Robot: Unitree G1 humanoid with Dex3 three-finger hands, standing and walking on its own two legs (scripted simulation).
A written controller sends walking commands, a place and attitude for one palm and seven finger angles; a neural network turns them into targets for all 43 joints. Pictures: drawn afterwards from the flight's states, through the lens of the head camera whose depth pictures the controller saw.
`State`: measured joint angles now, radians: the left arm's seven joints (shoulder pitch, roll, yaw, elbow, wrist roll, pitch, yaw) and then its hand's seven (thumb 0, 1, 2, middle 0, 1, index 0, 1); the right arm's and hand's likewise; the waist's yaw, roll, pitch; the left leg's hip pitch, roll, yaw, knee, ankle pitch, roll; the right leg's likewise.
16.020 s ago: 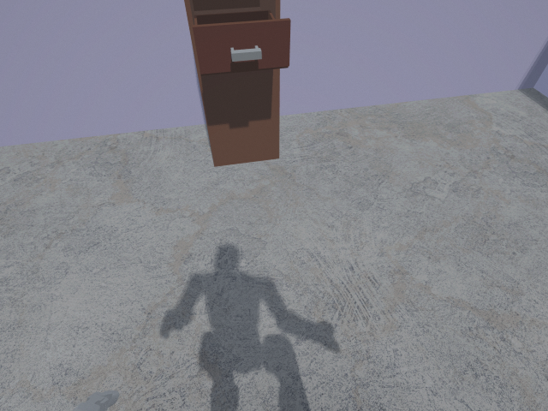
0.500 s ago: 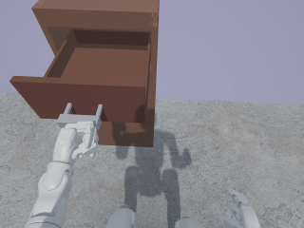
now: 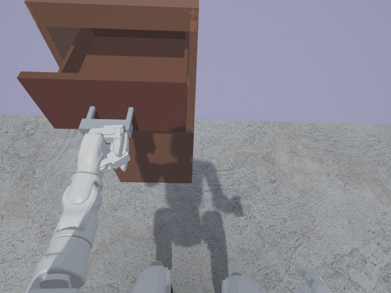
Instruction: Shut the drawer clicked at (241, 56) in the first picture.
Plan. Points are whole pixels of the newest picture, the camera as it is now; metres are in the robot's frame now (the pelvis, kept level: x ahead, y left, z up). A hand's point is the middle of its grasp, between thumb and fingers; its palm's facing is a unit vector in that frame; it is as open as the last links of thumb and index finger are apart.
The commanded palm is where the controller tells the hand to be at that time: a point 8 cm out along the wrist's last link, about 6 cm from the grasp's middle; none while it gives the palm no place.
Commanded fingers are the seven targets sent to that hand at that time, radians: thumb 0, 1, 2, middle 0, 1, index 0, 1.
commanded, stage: push the drawer shut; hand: left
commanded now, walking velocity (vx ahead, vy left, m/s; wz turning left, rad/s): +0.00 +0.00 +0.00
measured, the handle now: (109, 119) +0.46 +0.20 +0.06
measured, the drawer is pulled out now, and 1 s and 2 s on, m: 0.18 0.07 0.00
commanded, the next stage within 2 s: pull the fist back off the drawer in 1.78 s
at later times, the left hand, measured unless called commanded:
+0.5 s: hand (133, 132) +0.43 +0.14 +0.06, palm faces -0.02 -1.00 -0.05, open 2.9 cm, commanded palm +0.43 +0.20 +0.07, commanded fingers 0.00 0.90 0.90 -1.40 -1.60 -1.40 -1.60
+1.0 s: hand (134, 110) +0.49 +0.15 +0.06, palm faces -0.02 -1.00 -0.04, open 2.9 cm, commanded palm +0.49 +0.20 +0.07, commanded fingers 0.00 0.90 0.90 -1.40 -1.60 -1.40 -1.60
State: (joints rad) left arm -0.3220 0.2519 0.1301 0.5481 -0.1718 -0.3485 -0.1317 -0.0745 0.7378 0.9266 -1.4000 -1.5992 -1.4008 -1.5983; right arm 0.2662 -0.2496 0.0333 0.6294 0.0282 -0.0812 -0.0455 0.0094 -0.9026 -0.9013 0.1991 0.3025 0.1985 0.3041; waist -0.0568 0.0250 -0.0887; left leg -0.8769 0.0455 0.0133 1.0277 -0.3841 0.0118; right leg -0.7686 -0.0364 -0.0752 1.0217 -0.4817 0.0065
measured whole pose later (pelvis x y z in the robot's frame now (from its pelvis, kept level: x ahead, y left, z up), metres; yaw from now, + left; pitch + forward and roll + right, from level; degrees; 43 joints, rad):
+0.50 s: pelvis +0.00 -0.01 +0.00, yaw +0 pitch +15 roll -2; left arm -0.57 0.29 0.20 0.85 -0.14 -0.41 -0.14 -0.04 0.81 0.97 -1.40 -1.60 -1.40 -1.60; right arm 0.29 -0.25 0.03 0.66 0.02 -0.04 -0.03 0.01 -0.90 -0.90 0.20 0.30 0.20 0.30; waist -0.08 0.03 -0.10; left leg -0.92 0.06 0.00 1.04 -0.39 0.00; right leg -0.82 -0.02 -0.08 1.04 -0.49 -0.01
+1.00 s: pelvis +0.00 -0.01 -0.01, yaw -1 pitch +19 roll -3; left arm -0.82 0.41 0.31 1.11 -0.10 -0.42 -0.18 -0.03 0.74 0.94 -1.40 -1.60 -1.40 -1.60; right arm 0.34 -0.26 0.03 0.67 0.00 0.00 -0.02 0.01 -0.90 -0.90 0.20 0.30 0.20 0.30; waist -0.14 0.03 -0.11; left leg -1.04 0.08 -0.01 1.10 -0.40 0.00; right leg -0.93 0.00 -0.08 1.08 -0.49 -0.01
